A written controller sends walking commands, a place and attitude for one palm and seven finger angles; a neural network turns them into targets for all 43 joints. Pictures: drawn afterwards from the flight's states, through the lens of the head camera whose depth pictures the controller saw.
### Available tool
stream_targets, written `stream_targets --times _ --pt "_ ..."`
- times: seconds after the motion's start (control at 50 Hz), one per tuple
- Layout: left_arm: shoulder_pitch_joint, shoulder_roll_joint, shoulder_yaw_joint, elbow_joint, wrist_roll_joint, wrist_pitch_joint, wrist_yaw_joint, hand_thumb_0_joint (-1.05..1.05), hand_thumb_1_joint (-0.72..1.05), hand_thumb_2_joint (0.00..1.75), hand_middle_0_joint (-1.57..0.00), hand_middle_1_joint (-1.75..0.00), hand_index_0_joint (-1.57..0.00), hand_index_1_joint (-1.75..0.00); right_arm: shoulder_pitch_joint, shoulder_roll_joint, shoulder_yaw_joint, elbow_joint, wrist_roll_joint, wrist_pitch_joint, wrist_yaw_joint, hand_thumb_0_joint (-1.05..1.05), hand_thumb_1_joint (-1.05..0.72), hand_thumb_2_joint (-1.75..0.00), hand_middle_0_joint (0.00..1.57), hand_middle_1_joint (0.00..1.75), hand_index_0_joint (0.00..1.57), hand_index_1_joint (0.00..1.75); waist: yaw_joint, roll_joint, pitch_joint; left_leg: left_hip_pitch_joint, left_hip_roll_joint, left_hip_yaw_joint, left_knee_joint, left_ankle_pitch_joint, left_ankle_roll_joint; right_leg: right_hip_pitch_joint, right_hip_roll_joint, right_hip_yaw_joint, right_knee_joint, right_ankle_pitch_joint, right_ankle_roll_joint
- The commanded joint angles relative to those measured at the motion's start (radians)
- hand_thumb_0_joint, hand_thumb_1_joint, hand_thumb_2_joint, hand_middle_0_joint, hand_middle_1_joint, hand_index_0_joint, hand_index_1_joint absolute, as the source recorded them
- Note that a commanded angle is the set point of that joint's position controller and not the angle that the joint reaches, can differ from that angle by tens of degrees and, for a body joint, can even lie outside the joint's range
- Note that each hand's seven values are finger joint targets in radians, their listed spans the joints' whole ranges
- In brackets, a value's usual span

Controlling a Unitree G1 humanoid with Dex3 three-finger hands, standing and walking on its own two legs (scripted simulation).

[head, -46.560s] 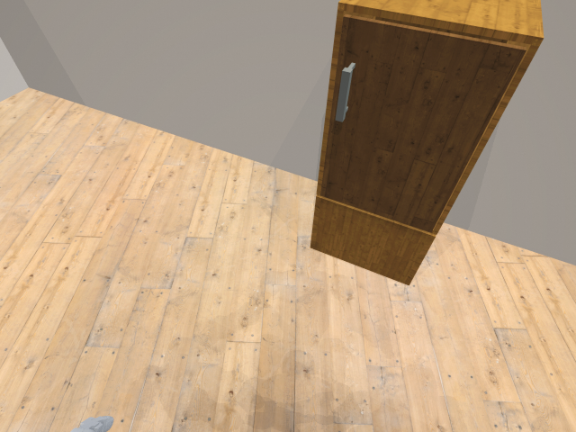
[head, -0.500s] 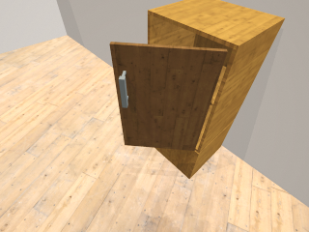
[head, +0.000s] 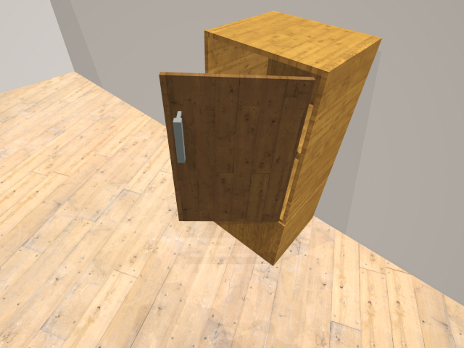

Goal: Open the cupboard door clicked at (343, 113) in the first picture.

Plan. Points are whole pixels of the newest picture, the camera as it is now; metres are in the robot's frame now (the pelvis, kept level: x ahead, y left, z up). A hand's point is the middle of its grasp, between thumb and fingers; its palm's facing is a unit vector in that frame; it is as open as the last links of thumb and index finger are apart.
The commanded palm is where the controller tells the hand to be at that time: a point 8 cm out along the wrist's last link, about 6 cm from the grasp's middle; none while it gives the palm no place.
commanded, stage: come to a stop and stand still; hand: left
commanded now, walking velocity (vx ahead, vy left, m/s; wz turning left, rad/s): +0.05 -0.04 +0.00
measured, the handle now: (180, 137) +0.66 +0.17 +0.01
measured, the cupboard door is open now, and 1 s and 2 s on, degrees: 42 42 42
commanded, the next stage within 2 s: look again from close up in 0.56 s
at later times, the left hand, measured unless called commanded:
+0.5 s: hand out of the picture -0.01 +0.19 -0.18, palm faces -0.02 -0.99 -0.14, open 7.3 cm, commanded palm none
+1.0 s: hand out of the picture +0.04 +0.16 -0.18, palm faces +0.02 -0.98 -0.21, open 7.2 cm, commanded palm none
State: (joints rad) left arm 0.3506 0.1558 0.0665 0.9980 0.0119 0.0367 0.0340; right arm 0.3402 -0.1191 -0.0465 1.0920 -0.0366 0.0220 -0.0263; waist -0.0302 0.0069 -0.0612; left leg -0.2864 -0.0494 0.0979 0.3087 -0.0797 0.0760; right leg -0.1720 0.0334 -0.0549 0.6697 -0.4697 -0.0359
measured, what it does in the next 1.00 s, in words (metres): steps on the spot: right foot, then left foot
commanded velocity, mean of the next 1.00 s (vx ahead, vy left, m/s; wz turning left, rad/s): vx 0.02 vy -0.04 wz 0.00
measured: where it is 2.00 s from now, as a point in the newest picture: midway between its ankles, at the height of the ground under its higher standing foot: outside the picture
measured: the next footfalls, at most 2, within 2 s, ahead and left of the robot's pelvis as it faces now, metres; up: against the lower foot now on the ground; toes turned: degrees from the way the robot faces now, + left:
right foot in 0.06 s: -0.05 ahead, -0.10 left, +0.00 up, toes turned -3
left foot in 0.28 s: +0.05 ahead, +0.11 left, +0.00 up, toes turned +3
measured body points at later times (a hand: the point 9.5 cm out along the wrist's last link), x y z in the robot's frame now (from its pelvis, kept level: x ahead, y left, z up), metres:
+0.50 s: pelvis -0.02 +0.03 +0.00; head +0.01 +0.05 +0.45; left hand -0.01 +0.25 -0.17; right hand -0.07 -0.17 -0.15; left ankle +0.01 +0.11 -0.74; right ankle -0.06 -0.10 -0.69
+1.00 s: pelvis +0.01 -0.02 +0.00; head +0.03 -0.02 +0.45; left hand +0.04 +0.21 -0.16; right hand +0.03 -0.25 -0.17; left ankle +0.01 +0.11 -0.74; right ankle -0.02 -0.14 -0.74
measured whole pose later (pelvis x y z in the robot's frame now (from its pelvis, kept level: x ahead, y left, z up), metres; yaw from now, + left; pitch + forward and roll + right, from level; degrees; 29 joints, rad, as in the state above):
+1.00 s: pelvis +0.01 -0.02 +0.00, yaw +0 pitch +0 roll +0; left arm 0.24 0.16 0.02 1.10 0.01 -0.01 0.04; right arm 0.21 -0.16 -0.02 1.17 -0.01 0.00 -0.03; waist -0.01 0.00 0.04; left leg -0.19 0.04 0.06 0.43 -0.23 -0.02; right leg -0.14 -0.03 -0.04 0.44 -0.29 0.01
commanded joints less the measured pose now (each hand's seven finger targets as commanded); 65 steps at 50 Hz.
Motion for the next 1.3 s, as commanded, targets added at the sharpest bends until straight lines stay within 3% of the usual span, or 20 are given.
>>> stream_targets --times 0.0,0.02,0.04,0.06,0.14,0.18,0.22,0.24,0.26,0.28,0.3,0.32,0.36,0.42,0.54,0.62,0.68,0.74,0.84,1.28 --pt "0.271 0.047 0.004 0.057 0.000 0.017 0.015 0.00 0.90 0.90 -0.20 -0.30 -0.20 -0.30 0.057 -0.106 -0.030 -0.020 0.021 0.018 -0.015 0.00 -0.90 -0.90 0.20 0.30 0.20 0.30 0.044 -0.100 0.209 -0.134 0.090 -0.102 -0.034 -0.331 -0.199 0.204 -0.099 0.112 -0.536 0.078 -0.086" --pt "0.195 0.097 0.008 0.041 0.008 0.006 0.026 0.00 0.90 0.90 -0.20 -0.30 -0.20 -0.30 0.050 -0.051 -0.020 -0.016 0.026 0.016 -0.012 0.00 -0.90 -0.90 0.20 0.30 0.20 0.30 0.014 -0.220 0.208 -0.092 0.023 -0.028 0.267 -0.285 -0.157 0.053 -0.277 0.269 -0.609 -0.034 -0.148" --pt "0.053 0.129 0.007 -0.013 0.009 0.002 0.026 0.00 0.90 0.90 -0.20 -0.30 -0.20 -0.30 0.030 -0.073 -0.027 -0.042 0.020 0.018 -0.003 0.00 -0.90 -0.90 0.20 0.30 0.20 0.30 -0.026 -0.159 0.239 -0.086 0.033 -0.081 0.512 -0.291 -0.131 -0.127 -0.357 0.302 -0.622 -0.053 -0.206" --pt "-0.060 0.111 0.000 -0.038 0.003 -0.025 0.022 0.00 0.90 0.90 -0.20 -0.30 -0.20 -0.30 0.033 -0.090 -0.034 -0.038 0.018 0.017 0.010 0.00 -0.90 -0.90 0.20 0.30 0.20 0.30 -0.053 -0.131 0.230 -0.138 0.068 -0.104 0.623 -0.269 -0.111 -0.164 -0.328 0.276 -0.611 -0.047 -0.197" --pt "-0.036 0.069 -0.020 -0.009 0.009 -0.060 0.011 0.00 0.90 0.90 -0.20 -0.30 -0.20 -0.30 0.025 -0.078 -0.023 -0.044 0.027 -0.002 0.015 0.00 -0.90 -0.90 0.20 0.30 0.20 0.30 -0.032 -0.078 0.241 -0.130 0.100 -0.074 0.522 -0.242 -0.092 -0.067 -0.252 0.159 -0.500 0.220 -0.149" --pt "0.018 0.092 -0.008 0.018 0.015 -0.052 0.003 0.00 0.90 0.90 -0.20 -0.30 -0.20 -0.30 0.007 -0.066 -0.017 -0.047 0.022 -0.018 0.009 0.00 -0.90 -0.90 0.20 0.30 0.20 0.30 0.004 -0.098 0.228 -0.062 0.098 -0.046 0.357 -0.277 -0.080 -0.044 -0.257 0.184 -0.447 0.133 -0.145" --pt "0.049 0.090 -0.006 0.042 0.013 -0.042 -0.008 0.00 0.90 0.90 -0.20 -0.30 -0.20 -0.30 0.057 -0.051 -0.005 -0.020 0.016 -0.033 0.003 0.00 -0.90 -0.90 0.20 0.30 0.20 0.30 -0.004 -0.068 0.231 0.094 0.073 -0.018 0.185 -0.200 -0.073 -0.126 -0.205 0.153 -0.349 0.012 -0.096" --pt "0.058 0.068 -0.009 0.045 0.012 -0.036 -0.012 0.00 0.90 0.90 -0.20 -0.30 -0.20 -0.30 0.098 -0.068 -0.003 -0.003 0.014 -0.042 -0.001 0.00 -0.90 -0.90 0.20 0.30 0.20 0.30 -0.012 0.014 0.230 0.148 0.104 -0.086 0.120 -0.211 -0.061 -0.186 -0.156 0.128 -0.263 -0.032 -0.067" --pt "0.066 0.035 -0.015 0.036 0.010 -0.036 -0.016 0.00 0.90 0.90 -0.20 -0.30 -0.20 -0.30 0.135 -0.112 -0.007 0.011 0.008 -0.045 -0.007 0.00 -0.90 -0.90 0.20 0.30 0.20 0.30 -0.013 0.139 0.239 0.159 0.218 -0.232 0.027 -0.278 -0.021 -0.248 -0.088 0.059 -0.145 -0.027 -0.032" --pt "0.064 0.018 -0.016 0.025 0.007 -0.029 -0.018 0.00 0.90 0.90 -0.20 -0.30 -0.20 -0.30 0.178 -0.160 -0.018 0.017 0.000 -0.043 -0.012 0.00 -0.90 -0.90 0.20 0.30 0.20 0.30 -0.024 0.252 0.192 0.129 0.346 -0.466 -0.139 -0.473 0.035 -0.255 -0.034 -0.024 0.024 -0.046 -0.004" --pt "0.026 0.035 -0.015 0.015 0.017 -0.015 -0.019 0.00 0.90 0.90 -0.20 -0.30 -0.20 -0.30 0.179 -0.186 -0.022 0.022 0.000 -0.042 -0.019 0.00 -0.90 -0.90 0.20 0.30 0.20 0.30 -0.025 0.237 0.209 0.065 0.393 -0.567 -0.234 -0.567 0.053 -0.267 -0.034 0.017 0.206 -0.056 -0.005" --pt "0.019 0.045 -0.015 0.011 0.019 -0.014 -0.022 0.00 0.90 0.90 -0.20 -0.30 -0.20 -0.30 0.141 -0.180 -0.019 0.011 0.004 -0.044 -0.024 0.00 -0.90 -0.90 0.20 0.30 0.20 0.30 -0.003 0.146 0.212 0.027 0.411 -0.568 -0.239 -0.558 0.076 -0.288 -0.069 0.068 0.308 -0.021 -0.011" --pt "0.012 0.022 -0.017 0.018 0.016 -0.025 -0.025 0.00 0.90 0.90 -0.20 -0.30 -0.20 -0.30 0.072 -0.144 -0.008 -0.006 0.008 -0.057 -0.023 0.00 -0.90 -0.90 0.20 0.30 0.20 0.30 0.020 0.000 0.175 0.000 0.369 -0.428 -0.212 -0.416 0.078 -0.271 -0.106 0.090 0.340 0.078 0.008" --pt "0.007 0.007 -0.019 0.015 0.015 -0.021 -0.025 0.00 0.90 0.90 -0.20 -0.30 -0.20 -0.30 0.060 -0.121 -0.003 0.005 0.012 -0.066 -0.028 0.00 -0.90 -0.90 0.20 0.30 0.20 0.30 0.024 0.068 0.107 0.076 0.320 -0.291 -0.158 -0.157 0.062 -0.259 -0.108 0.068 0.257 0.124 0.036" --pt "-0.068 0.001 -0.018 -0.003 0.009 -0.007 -0.021 0.00 0.90 0.90 -0.20 -0.30 -0.20 -0.30 0.056 -0.137 -0.020 0.021 0.008 -0.046 -0.027 0.00 -0.90 -0.90 0.20 0.30 0.20 0.30 -0.001 0.109 0.088 0.105 0.319 -0.249 -0.088 -0.006 0.075 -0.189 -0.101 0.031 0.045 0.081 0.054" --pt "0.002 0.015 -0.017 0.031 0.005 -0.023 -0.010 0.00 0.90 0.90 -0.20 -0.30 -0.20 -0.30 0.007 -0.135 -0.026 0.020 0.015 -0.036 -0.018 0.00 -0.90 -0.90 0.20 0.30 0.20 0.30 0.040 0.074 0.067 0.036 0.256 -0.211 0.009 -0.052 0.022 0.007 -0.082 -0.003 -0.238 0.256 0.052" --pt "-0.020 0.102 -0.020 0.037 0.005 -0.043 0.002 0.00 0.90 0.90 -0.20 -0.30 -0.20 -0.30 0.001 -0.038 -0.002 0.011 0.027 -0.029 -0.003 0.00 -0.90 -0.90 0.20 0.30 0.20 0.30 0.014 -0.106 0.120 -0.031 0.102 -0.071 0.128 -0.191 -0.075 -0.016 -0.262 0.184 -0.359 0.282 -0.029" --pt "-0.070 0.089 -0.027 0.036 0.006 -0.050 0.002 0.00 0.90 0.90 -0.20 -0.30 -0.20 -0.30 0.001 -0.057 0.001 0.033 0.019 -0.025 0.000 0.00 -0.90 -0.90 0.20 0.30 0.20 0.30 -0.001 -0.147 0.098 0.083 0.115 -0.073 0.118 -0.057 -0.077 -0.072 -0.193 0.123 -0.319 0.355 -0.004" --pt "-0.050 0.084 -0.033 0.058 0.003 -0.053 0.003 0.00 0.90 0.90 -0.20 -0.30 -0.20 -0.30 -0.045 -0.094 0.009 0.052 0.023 -0.035 -0.001 0.00 -0.90 -0.90 0.20 0.30 0.20 0.30 0.020 -0.013 0.070 0.131 0.158 -0.095 0.092 0.122 -0.073 -0.003 -0.158 0.081 -0.280 0.502 0.023" --pt "0.035 0.070 -0.046 0.108 0.004 -0.060 0.005 0.00 0.90 0.90 -0.20 -0.30 -0.20 -0.30 -0.061 -0.106 0.026 0.070 0.024 -0.028 -0.009 0.00 -0.90 -0.90 0.20 0.30 0.20 0.30 0.028 -0.018 0.103 0.165 0.150 -0.091 0.059 0.027 -0.080 0.013 -0.152 0.070 -0.370 0.408 0.021"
